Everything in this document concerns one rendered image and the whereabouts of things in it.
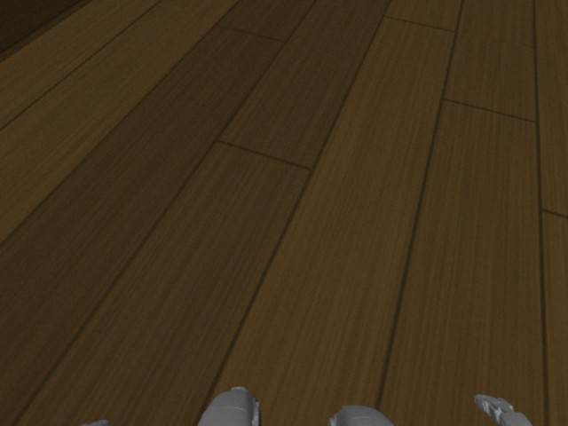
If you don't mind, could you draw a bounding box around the right robot hand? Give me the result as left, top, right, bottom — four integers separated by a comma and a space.
474, 394, 532, 426

